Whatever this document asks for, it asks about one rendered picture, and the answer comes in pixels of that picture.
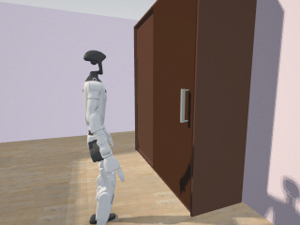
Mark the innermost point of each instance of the robot torso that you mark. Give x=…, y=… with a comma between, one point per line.
x=100, y=110

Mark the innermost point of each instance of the robot right forearm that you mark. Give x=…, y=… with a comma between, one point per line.
x=97, y=130

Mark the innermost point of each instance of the handle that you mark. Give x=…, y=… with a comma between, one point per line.
x=183, y=105

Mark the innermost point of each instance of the wardrobe door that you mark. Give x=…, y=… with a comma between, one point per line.
x=174, y=65
x=145, y=85

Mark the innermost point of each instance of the left robot hand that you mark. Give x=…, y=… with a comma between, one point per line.
x=108, y=135

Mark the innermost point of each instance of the right robot upper arm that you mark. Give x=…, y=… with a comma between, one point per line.
x=93, y=95

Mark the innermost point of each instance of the robot head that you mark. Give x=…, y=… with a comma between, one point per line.
x=94, y=57

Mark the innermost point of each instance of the right robot hand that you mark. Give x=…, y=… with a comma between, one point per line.
x=111, y=165

